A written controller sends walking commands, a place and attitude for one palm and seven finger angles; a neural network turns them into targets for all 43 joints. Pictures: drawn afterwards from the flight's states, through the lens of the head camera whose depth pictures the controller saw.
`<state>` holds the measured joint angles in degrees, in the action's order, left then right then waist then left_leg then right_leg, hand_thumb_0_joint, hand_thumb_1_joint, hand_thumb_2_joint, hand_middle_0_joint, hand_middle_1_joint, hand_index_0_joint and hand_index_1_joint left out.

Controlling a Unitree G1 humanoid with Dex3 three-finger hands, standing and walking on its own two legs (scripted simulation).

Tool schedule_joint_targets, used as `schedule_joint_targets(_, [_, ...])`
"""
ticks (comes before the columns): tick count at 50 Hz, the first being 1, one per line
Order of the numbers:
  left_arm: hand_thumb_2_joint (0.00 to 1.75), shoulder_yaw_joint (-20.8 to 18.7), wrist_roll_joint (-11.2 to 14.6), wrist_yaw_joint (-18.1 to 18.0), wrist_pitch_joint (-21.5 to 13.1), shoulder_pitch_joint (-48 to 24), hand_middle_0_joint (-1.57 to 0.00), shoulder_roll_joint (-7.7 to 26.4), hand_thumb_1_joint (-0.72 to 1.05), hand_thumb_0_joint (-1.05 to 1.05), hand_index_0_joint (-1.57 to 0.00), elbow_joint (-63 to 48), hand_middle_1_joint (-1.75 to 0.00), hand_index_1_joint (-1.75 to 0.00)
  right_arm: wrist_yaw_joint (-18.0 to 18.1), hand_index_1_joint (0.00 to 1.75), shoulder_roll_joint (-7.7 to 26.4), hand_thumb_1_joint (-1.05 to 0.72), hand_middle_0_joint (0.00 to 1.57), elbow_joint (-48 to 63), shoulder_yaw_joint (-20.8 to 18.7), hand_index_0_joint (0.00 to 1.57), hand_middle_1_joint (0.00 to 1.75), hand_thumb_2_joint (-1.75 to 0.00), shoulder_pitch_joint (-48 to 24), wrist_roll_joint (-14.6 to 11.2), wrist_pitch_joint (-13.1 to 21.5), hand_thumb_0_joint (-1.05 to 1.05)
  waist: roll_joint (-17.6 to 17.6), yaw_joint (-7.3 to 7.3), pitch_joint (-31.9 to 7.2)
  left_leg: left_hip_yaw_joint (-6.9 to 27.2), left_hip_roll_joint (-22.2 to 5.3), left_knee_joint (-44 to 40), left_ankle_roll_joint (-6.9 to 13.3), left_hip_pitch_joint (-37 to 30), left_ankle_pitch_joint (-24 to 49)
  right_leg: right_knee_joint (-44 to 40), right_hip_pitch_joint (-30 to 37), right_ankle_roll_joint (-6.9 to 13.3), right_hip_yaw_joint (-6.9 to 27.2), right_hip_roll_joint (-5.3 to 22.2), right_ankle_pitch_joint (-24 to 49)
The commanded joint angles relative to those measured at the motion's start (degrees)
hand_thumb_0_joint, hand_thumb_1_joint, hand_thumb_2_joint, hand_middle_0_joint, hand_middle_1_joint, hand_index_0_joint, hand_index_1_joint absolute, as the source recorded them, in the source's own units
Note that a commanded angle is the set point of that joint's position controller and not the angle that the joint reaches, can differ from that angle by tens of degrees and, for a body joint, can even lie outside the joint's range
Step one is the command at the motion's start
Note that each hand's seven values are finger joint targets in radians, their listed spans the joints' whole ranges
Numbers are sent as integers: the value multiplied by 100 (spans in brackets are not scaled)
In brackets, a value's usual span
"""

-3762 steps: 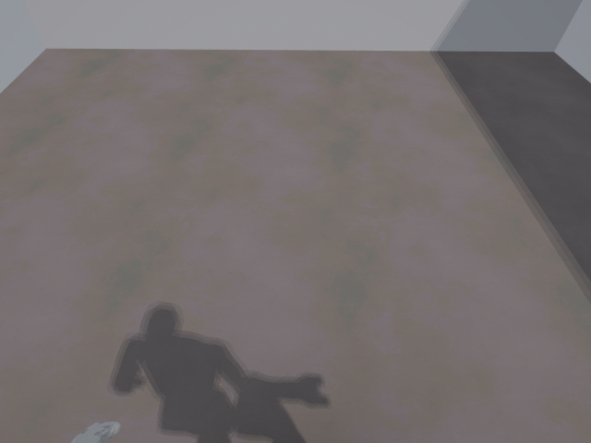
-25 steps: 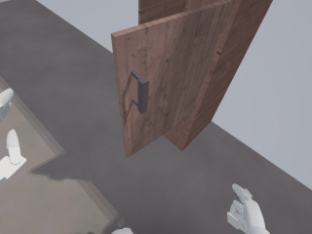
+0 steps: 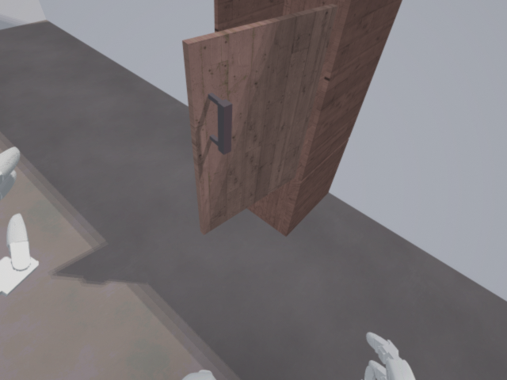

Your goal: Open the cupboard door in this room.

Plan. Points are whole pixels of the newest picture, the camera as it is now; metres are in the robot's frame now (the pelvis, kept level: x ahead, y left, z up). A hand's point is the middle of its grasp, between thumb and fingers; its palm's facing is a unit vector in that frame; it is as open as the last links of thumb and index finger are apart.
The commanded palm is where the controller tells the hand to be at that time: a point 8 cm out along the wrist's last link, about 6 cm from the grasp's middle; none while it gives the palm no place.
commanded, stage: stop stepping back and stand still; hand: left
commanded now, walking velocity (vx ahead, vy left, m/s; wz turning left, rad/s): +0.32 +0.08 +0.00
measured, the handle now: (219, 123) +0.60 +0.13 +0.08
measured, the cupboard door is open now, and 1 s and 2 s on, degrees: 82 82 82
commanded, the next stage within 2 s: let the arm hang, fingers relaxed in 0.44 s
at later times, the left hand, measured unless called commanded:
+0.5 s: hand (13, 289) +0.16 +0.27 +0.17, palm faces +0.47 -0.76 -0.45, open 7.4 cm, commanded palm +0.11 +0.30 +0.18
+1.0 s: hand out of the picture -0.11 +0.21 -0.17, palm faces +0.07 -0.98 -0.19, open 7.2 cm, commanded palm none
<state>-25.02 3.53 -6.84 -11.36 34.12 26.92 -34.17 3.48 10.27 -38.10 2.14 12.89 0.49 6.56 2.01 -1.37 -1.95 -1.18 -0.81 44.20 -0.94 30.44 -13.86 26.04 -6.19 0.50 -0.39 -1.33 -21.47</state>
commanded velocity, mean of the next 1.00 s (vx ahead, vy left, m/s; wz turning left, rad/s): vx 0.02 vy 0.00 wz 0.00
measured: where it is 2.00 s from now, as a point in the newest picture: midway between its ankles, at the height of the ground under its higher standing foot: outside the picture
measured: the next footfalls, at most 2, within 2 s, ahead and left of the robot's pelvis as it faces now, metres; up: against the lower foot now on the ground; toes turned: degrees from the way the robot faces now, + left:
left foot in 0.06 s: +0.03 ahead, +0.13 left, +0.00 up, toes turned +2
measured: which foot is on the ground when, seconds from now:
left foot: up 0.00-0.04, down 0.06-1.00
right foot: down 0.00-1.00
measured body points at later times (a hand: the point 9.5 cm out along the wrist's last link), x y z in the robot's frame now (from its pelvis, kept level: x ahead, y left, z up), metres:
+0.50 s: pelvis -0.03 +0.00 +0.00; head -0.04 -0.01 +0.45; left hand +0.13 +0.30 +0.19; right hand +0.10 -0.25 -0.09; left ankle -0.01 +0.13 -0.73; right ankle -0.04 -0.09 -0.73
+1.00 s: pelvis -0.06 +0.01 +0.01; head -0.04 +0.03 +0.46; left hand -0.11 +0.26 -0.15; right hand -0.02 -0.25 -0.14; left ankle -0.01 +0.13 -0.73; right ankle -0.04 -0.09 -0.73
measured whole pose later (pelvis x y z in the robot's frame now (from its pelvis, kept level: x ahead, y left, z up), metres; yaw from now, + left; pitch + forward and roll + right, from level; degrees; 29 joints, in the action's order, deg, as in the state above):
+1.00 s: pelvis -0.06 +0.01 +0.01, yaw +3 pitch -2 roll -1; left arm -0.5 -0.6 0.7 1.6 17.3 13.1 64.7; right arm 0.6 13.9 -62.7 0.1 12.4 1.3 -1.7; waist 0.7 -1.2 4.7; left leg 0.9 -0.1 24.5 0.5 15.6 -7.5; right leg 23.6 -10.5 1.2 -5.7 0.2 -11.6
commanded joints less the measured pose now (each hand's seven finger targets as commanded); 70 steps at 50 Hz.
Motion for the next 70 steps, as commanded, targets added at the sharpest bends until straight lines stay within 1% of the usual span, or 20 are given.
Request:
schedule_joint_targets(1, [90,-557,-105,-257,-204,-862,-20,726,90,0,-20,-142,-30,-30,252,30,856,-90,20,837,-346,20,30,-90,-504,-61,366,0,-215,258,161,-177,-105,-1441,238,-1738,-185,-384,-1328,467,439,1178,232])
schedule_joint_targets(4, [90,-541,-133,-271,-291,-872,-20,745,90,0,-20,-201,-30,-30,319,30,1013,-90,20,931,-372,20,30,-90,-403,-88,469,0,-1262,248,25,1394,-956,-2242,726,-2151,86,912,-1604,-3,-83,254,462])
schedule_joint_targets(6, [90,-564,-189,-260,-422,-1090,-20,865,90,0,-20,-730,-30,-30,286,30,942,-90,20,836,-364,20,30,-90,-375,62,568,0,-1515,310,-109,2557,-1538,-3243,982,-1919,-610,2227,-1680,-79,-140,65,-1014])
schedule_joint_targets(8, [90,-639,-189,-283,-429,-870,-20,933,90,0,-20,-966,-30,-30,195,30,907,-90,20,844,-388,20,30,-90,-380,53,697,0,-1133,177,-180,2108,-1459,-3261,1027,-1629,-646,2029,-1297,-22,-39,197,-844])
schedule_joint_targets(12, [90,-744,-215,-298,-345,23,-20,829,90,0,-20,-703,-30,-30,134,30,920,-90,20,1015,-377,20,30,-90,-561,39,567,0,-1338,99,-63,557,-658,-2837,436,-189,-1720,135,394,92,-408,186,-118])
schedule_joint_targets(13, [90,-909,-227,-288,-354,152,-20,978,90,0,-20,-546,-30,-30,121,30,895,-90,20,1054,-412,20,30,-90,-519,53,468,0,-617,119,-22,254,-247,-1751,232,-58,-1435,-600,212,328,344,618,-440])
schedule_joint_targets(14, [90,-901,-185,-254,-368,21,-20,1004,90,0,-20,-504,-30,-30,96,30,805,-90,20,1073,-425,20,30,-90,-537,52,381,0,442,129,42,39,52,-193,90,-105,-930,-1546,-506,750,1906,1629,-1264])
schedule_joint_targets(15, [90,-957,-120,-252,-375,-314,-20,1007,90,0,-20,-477,-30,-30,94,30,791,-90,20,958,-453,20,30,-90,-452,1,389,0,915,88,269,163,74,981,34,-97,-921,-1907,-1237,1017,2571,2145,-1460])
schedule_joint_targets(17, [90,-831,-124,-236,-441,-527,-20,768,90,0,-20,-32,-30,-30,104,30,778,-90,20,783,-430,20,30,-90,-250,-1,420,0,325,293,332,306,-182,1149,16,-141,-597,-1512,-1217,924,1750,1854,-356])
schedule_joint_targets(19, [90,-685,-187,-232,-466,-780,-20,693,90,0,-20,135,-30,-30,164,30,745,-90,20,795,-379,20,30,-90,-403,-33,459,0,315,233,329,122,-266,116,80,-606,-543,-1104,-1029,754,1079,1592,742])
schedule_joint_targets(23, [90,-348,-206,-244,-428,-839,-20,444,90,0,-20,193,-30,-30,233,30,800,-90,20,760,-372,20,30,-90,-420,-26,592,0,-89,159,54,63,-193,-1918,247,-1819,365,-599,-801,238,606,1028,1146])
schedule_joint_targets(26, [90,-465,-225,-227,-409,-823,-20,633,90,0,-20,-170,-30,-30,207,30,976,-90,20,939,-469,20,30,-90,-473,-64,577,0,-104,97,-157,307,-497,-1818,322,-1982,1398,-350,-543,-36,448,582,1749])
schedule_joint_targets(27, [90,1752,-723,603,625,-1031,-20,-255,90,0,-20,4171,-30,-30,-319,30,2063,-90,20,-443,-799,20,30,-90,-565,39,480,0,-706,405,-35,711,-628,-1043,454,-1458,2893,861,-1132,99,40,954,3181])
schedule_joint_targets(28, [90,1726,-621,692,1005,-938,-20,-468,90,0,-20,4333,-30,-30,-301,30,1709,-90,20,-358,-813,20,30,-90,-271,-10,130,0,-631,224,-395,678,-669,-1299,507,-1466,3494,901,-719,75,155,690,2839])
schedule_joint_targets(30, [90,1808,-550,687,1112,-1274,-20,-614,90,0,-20,4850,-30,-30,-287,30,1567,-90,20,-267,-618,20,30,-90,-392,36,-153,0,-121,92,-360,1304,-1002,-1719,778,-802,2310,1005,-545,82,-9,459,1154])
schedule_joint_targets(34, [90,1945,-563,703,1014,-2005,-20,-66,90,0,-20,6300,-30,-30,-337,30,1569,-90,20,-564,-528,20,30,-90,-593,73,-378,0,762,131,-384,750,-367,-1506,372,-1226,1226,-21,-504,375,450,974,1525])
schedule_joint_targets(39, [90,2237,-473,655,1082,-2421,-20,-108,90,0,-20,7956,-30,-30,-346,30,1442,-90,20,-1186,-392,20,30,-90,-727,105,-602,0,-753,174,74,870,-436,-2255,311,-1545,460,-462,-698,296,371,789,368])
schedule_joint_targets(44, [90,2237,-441,652,1054,-2115,-20,-292,90,0,-20,9056,-30,-30,-268,30,1309,-90,20,-1758,-397,20,30,-90,-498,82,-647,0,-982,155,110,833,-400,-2564,269,-1658,-292,-851,-545,327,368,781,107])
schedule_joint_targets(59, [90,2209,-437,613,1092,-1977,-20,-127,90,0,-20,9847,-30,-30,-226,30,1408,-90,20,-2414,-532,20,30,-90,-106,73,-684,0,-338,132,526,970,-490,-2857,362,-1673,-747,-913,-770,359,233,769,-323])
schedule_joint_targets(70, [90,2195,-430,604,995,-2562,-20,111,90,0,-20,9688,-30,-30,-281,30,1576,-90,20,-2455,-495,20,30,-90,-483,68,-592,0,-140,127,392,824,-491,-2746,307,-1942,571,-988,-432,304,286,895,536])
